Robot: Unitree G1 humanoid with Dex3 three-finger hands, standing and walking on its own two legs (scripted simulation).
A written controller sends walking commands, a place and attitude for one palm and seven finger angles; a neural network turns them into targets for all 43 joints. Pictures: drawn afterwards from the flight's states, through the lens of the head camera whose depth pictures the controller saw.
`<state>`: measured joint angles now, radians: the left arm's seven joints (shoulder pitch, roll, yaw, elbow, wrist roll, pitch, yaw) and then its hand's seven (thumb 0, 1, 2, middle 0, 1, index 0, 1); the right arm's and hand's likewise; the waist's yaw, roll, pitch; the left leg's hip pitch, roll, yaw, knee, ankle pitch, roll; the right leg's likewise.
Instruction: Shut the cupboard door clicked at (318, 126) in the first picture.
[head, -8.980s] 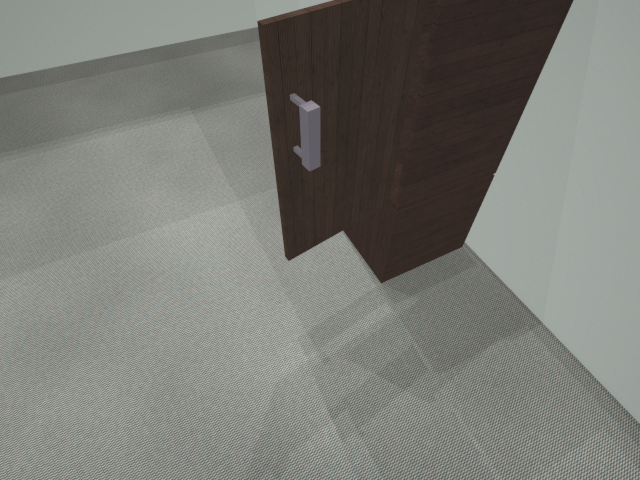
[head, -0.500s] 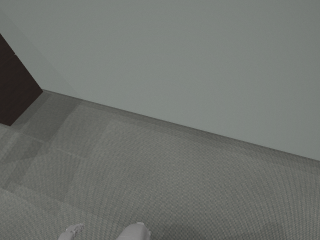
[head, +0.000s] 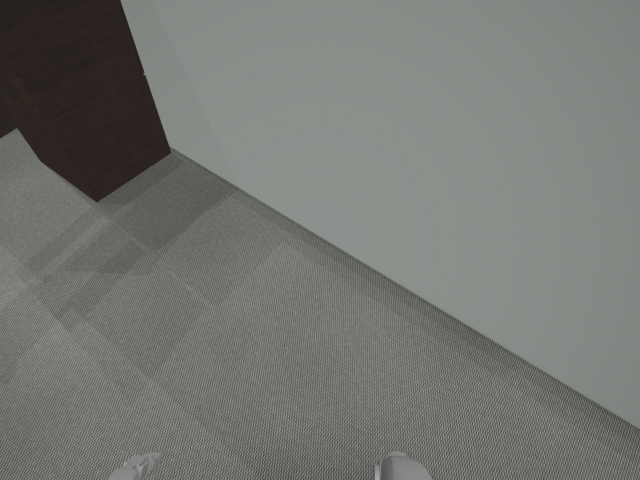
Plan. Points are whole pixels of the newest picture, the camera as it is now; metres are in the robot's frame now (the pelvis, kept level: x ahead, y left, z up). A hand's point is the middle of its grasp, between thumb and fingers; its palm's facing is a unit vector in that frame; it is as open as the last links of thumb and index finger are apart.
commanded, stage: walk to a spot facing it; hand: left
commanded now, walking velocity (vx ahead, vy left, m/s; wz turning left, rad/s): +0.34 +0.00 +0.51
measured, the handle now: out of the picture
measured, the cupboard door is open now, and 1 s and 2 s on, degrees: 99 99 99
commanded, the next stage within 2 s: turn to face it in 1.52 s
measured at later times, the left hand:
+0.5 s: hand out of the picture +0.09 +0.19 -0.19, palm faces +0.35 -0.92 -0.18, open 7.3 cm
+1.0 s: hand (181, 264) +0.49 +0.28 -0.16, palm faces +0.28 -0.94 -0.20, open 7.4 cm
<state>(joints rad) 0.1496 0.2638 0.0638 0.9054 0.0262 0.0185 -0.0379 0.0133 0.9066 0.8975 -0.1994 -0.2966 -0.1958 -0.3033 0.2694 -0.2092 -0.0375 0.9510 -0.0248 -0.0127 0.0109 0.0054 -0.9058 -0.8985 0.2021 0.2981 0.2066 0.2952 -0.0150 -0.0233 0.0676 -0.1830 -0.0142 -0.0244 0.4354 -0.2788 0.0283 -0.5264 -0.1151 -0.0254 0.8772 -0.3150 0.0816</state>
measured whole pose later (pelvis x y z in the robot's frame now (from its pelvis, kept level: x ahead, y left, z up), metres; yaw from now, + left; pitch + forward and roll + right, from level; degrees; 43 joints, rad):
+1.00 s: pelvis +0.41 +0.06 -0.02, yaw +21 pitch +0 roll +1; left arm 0.07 0.21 0.04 0.95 0.03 -0.04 -0.04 0.01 0.91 0.90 -0.20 -0.30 -0.20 -0.30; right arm 0.44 -0.18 -0.03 1.11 -0.02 -0.04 0.00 0.00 -0.92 -0.90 0.20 0.30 0.21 0.29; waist -0.06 -0.02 0.06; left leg -0.05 0.02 0.07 0.53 -0.45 0.01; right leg -0.39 -0.07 -0.11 0.58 -0.19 -0.01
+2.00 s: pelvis +0.75 +0.28 -0.01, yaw +39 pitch +1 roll +0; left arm 0.07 0.20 0.04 0.92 0.02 -0.02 0.01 0.01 0.91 0.90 -0.20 -0.30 -0.20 -0.30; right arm 0.37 -0.15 -0.04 1.08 -0.01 0.01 -0.02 0.01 -0.91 -0.90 0.20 0.30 0.21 0.30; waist -0.06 -0.01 0.05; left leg -0.23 -0.05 0.00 0.63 -0.41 0.03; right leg -0.31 -0.04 -0.07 0.55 -0.25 0.01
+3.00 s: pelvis +0.80 +0.34 +0.00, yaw +63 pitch +0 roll +1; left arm 0.26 0.19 0.03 0.97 0.03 -0.02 0.01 0.01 0.92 0.90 -0.21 -0.30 -0.20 -0.30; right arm 0.18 -0.22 -0.06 1.00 -0.01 0.05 0.02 0.01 -0.91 -0.90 0.20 0.30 0.20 0.29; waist 0.01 -0.04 0.08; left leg -0.32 0.00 0.07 0.72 -0.45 -0.04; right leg -0.17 -0.09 -0.11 0.48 -0.31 0.02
